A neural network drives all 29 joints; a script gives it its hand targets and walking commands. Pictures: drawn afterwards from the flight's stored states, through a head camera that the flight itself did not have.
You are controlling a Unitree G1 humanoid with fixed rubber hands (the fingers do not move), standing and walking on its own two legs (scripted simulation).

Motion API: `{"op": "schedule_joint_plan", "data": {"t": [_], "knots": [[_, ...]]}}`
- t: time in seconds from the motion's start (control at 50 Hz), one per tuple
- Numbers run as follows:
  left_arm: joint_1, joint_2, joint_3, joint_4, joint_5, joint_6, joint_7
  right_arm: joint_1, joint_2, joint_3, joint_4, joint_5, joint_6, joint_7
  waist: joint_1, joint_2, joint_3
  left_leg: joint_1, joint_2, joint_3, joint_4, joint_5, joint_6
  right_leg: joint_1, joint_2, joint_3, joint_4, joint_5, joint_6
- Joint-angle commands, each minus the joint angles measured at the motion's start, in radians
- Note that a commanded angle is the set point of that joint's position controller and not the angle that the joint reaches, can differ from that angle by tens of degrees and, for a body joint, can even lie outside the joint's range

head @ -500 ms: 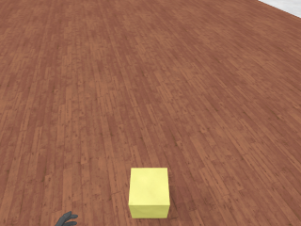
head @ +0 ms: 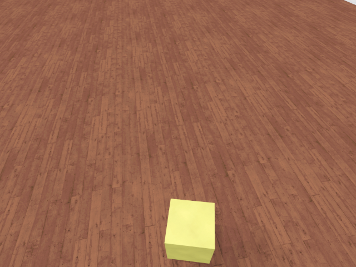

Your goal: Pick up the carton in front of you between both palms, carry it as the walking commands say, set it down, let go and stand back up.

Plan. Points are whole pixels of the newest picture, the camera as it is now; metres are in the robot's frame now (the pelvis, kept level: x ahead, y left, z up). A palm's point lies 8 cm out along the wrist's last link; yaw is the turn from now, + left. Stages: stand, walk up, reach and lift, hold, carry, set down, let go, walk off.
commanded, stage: stand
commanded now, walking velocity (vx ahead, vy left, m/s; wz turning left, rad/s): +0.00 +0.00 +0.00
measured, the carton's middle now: (190, 231) +0.42 -0.01 -0.62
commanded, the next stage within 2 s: none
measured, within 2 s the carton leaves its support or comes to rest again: neither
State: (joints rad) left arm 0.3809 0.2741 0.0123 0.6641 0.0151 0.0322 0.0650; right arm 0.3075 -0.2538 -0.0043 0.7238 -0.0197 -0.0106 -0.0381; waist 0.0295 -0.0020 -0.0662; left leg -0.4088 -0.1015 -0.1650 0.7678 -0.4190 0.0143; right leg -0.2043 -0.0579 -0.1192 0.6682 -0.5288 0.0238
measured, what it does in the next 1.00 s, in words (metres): stands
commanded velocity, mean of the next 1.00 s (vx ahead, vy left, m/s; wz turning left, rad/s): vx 0.00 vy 0.00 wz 0.00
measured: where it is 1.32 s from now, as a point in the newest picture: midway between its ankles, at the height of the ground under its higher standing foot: outside the picture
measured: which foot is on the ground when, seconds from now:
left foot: down 0.00-1.00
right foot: down 0.00-1.00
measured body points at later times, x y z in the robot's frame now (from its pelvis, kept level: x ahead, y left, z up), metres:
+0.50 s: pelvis -0.02 +0.00 +0.00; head +0.00 +0.01 +0.45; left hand +0.01 +0.28 -0.12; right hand +0.07 -0.26 -0.12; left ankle -0.02 +0.12 -0.71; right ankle -0.11 -0.12 -0.71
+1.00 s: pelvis -0.03 -0.01 +0.01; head -0.01 +0.00 +0.46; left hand -0.04 +0.26 -0.13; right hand +0.05 -0.26 -0.12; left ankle -0.01 +0.12 -0.71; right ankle -0.11 -0.12 -0.71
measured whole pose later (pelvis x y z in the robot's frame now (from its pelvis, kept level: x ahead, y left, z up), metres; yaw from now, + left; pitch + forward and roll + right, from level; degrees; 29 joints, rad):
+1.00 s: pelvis -0.03 -0.01 +0.01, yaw +3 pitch +1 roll -1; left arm 0.40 0.27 0.02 0.87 0.03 0.05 0.05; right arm 0.32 -0.24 -0.01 0.84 -0.02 0.02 -0.05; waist 0.03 -0.01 0.00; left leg -0.36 -0.10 -0.21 0.70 -0.34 0.00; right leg -0.13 -0.05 -0.18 0.59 -0.47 0.01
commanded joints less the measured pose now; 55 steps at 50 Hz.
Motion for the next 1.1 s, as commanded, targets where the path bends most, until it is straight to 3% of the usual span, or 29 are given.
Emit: {"op": "schedule_joint_plan", "data": {"t": [0.0, 0.44, 0.82, 0.98, 1.08], "knots": [[0.048, 0.122, 0.035, -0.045, 0.002, -0.004, 0.004, 0.044, -0.119, -0.031, -0.048, -0.002, -0.004, -0.005, -0.006, 0.013, 0.01, -0.003, 0.074, -0.045, -0.094, 0.508, 0.027, 0.044, -0.037, 0.024, -0.062, 0.435, -0.03], [0.068, 0.132, 0.037, 0.049, 0.01, 0.01, -0.006, 0.062, -0.117, -0.032, -0.01, -0.004, 0.012, -0.005, -0.003, 0.022, 0.066, -0.023, 0.061, -0.069, -0.14, 0.434, 0.034, 0.075, -0.041, 0.013, -0.126, 0.32, -0.056], [0.091, 0.113, 0.035, 0.149, 0.012, 0.012, -0.011, 0.056, -0.106, -0.031, 0.047, 0.001, 0.017, -0.009, -0.002, 0.025, 0.091, -0.011, 0.067, -0.08, -0.167, 0.437, 0.041, 0.098, -0.043, 0.005, -0.159, 0.296, -0.067], [0.09, 0.105, 0.031, 0.193, 0.013, 0.012, -0.011, 0.056, -0.092, -0.029, 0.08, 0.003, 0.018, -0.011, -0.005, 0.002, 0.105, -0.005, 0.063, -0.048, -0.15, 0.437, 0.037, 0.1, -0.066, 0.005, -0.177, 0.336, -0.077], [0.096, 0.096, 0.03, 0.22, 0.012, 0.016, -0.012, 0.056, -0.095, -0.028, 0.104, 0.003, 0.02, -0.012, -0.004, 0.033, 0.109, 0.001, 0.077, -0.088, -0.183, 0.452, 0.046, 0.099, -0.04, -0.005, -0.163, 0.274, -0.071]]}}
